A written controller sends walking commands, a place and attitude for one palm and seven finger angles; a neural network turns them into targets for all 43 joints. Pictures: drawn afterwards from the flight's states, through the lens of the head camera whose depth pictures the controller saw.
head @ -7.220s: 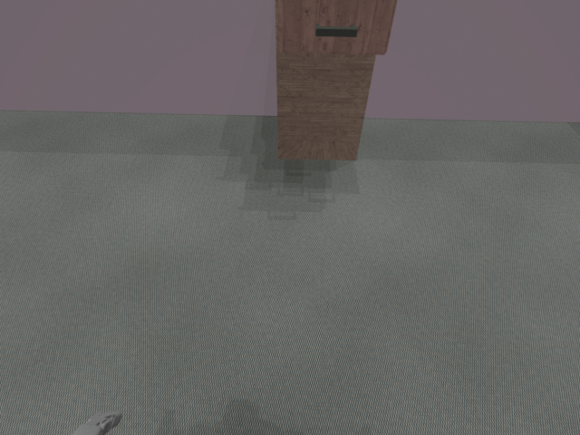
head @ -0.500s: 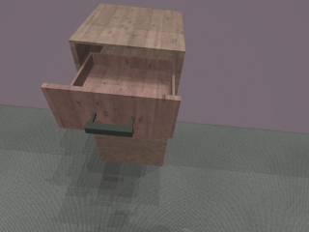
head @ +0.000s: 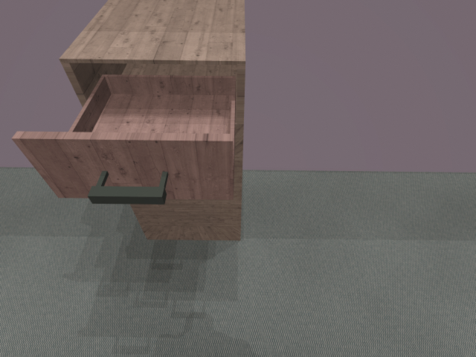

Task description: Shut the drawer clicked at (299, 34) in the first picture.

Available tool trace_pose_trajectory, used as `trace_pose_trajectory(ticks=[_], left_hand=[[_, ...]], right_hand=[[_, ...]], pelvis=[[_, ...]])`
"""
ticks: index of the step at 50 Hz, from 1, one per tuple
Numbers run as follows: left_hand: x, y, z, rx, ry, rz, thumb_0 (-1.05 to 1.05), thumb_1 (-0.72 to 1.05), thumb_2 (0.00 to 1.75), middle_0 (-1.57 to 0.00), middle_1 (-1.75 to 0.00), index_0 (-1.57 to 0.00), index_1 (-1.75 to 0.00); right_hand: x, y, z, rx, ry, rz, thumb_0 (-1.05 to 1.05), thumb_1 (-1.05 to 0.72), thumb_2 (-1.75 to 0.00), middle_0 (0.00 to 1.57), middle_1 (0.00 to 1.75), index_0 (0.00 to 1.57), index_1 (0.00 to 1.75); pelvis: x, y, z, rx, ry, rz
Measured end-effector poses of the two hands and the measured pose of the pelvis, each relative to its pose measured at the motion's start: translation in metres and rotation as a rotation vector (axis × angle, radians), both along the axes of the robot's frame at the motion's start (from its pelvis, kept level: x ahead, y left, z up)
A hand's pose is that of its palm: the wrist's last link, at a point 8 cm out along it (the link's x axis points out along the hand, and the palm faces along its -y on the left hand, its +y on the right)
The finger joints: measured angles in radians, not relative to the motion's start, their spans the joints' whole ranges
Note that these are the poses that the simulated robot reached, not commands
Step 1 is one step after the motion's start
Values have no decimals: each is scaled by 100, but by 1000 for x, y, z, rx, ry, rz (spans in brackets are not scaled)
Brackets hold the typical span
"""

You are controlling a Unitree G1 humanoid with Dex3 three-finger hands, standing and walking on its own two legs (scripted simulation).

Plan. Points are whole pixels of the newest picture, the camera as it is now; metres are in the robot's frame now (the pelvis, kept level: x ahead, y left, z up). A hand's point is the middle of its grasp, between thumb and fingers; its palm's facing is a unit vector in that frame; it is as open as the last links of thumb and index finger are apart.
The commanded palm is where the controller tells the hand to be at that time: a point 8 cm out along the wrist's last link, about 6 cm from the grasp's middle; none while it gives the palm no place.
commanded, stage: come to a stop and stand still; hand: left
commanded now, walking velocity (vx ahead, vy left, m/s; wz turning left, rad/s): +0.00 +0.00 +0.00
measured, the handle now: (131, 185) +0.42 +0.22 +0.03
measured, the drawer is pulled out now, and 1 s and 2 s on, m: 0.28 0.28 0.28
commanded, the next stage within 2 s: look again from close up in 0.50 s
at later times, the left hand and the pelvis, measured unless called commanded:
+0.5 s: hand out of the picture -0.03 +0.09 -0.18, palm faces +0.08 -0.99 -0.14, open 7.3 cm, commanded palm none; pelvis +0.00 -0.06 +0.01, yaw +1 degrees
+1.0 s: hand out of the picture -0.01 +0.16 -0.17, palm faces +0.04 -0.98 -0.22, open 7.4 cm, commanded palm none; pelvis -0.03 -0.02 +0.00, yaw +1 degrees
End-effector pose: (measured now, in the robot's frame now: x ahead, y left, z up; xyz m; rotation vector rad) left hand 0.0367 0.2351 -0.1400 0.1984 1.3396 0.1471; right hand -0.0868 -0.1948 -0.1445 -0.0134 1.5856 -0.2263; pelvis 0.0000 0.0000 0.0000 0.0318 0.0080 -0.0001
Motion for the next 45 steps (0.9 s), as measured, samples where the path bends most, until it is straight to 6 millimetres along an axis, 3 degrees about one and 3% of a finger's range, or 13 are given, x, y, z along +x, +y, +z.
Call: trace_pose_trajectory(ticks=[4, 9, 15, 21, 27, 32, 38, 45], left_hand=[[11, -23, 11, 25, -62, 13, 1, 95, 90, -20, -30, -20, -30], [7, -41, 15, 33, -77, 43, 0, 96, 90, -20, -30, -20, -30], [-21, -59, 1, -1, -19, 84, 0, 95, 90, -20, -30, -20, -30], [-54, -80, -8, -61, 71, 113, 0, 93, 90, -20, -30, -20, -30], [-77, -95, -5, -96, 124, 116, 0, 92, 90, -20, -30, -20, -30], [-88, -95, -1, -77, 130, 109, 0, 91, 90, -20, -30, -20, -30], [-86, -69, -1, -36, 86, 73, 0, 91, 90, -20, -30, -20, -30], [-60, -36, 1, -8, -10, 52, 0, 91, 90, -20, -30, -20, -30]], right_hand=[[15, -23, -10, 28, -9, 28, 0, -91, -90, 20, 30, 20, 30], [55, -48, -11, 14, -87, 75, 0, -91, -90, 20, 30, 19, 30], [99, -70, -9, -35, -173, 133, 0, -92, -90, 20, 30, 19, 30], [115, -82, 4, -76, -217, 156, 1, -93, -90, 20, 30, 19, 30], [109, -81, 6, -70, -204, 164, 0, -93, -90, 20, 30, 19, 30], [91, -76, 3, -46, -172, 156, 0, -93, -90, 20, 30, 19, 30], [72, -59, -8, -25, -216, 118, 0, -92, -90, 20, 30, 19, 30], [43, -24, -8, 28, -194, 122, 0, -92, -90, 20, 30, 19, 30]], pelvis=[[4, -19, 2, -18, -16, 23], [5, -37, 4, -20, -29, 32], [2, -48, 0, -45, -41, 41], [2, -55, 3, -27, -55, 27], [-2, -55, 7, -25, -55, 25], [-6, -53, 7, -32, -41, 20], [-14, -37, -1, -60, -41, 21], [-20, -24, 0, -34, -47, 15]])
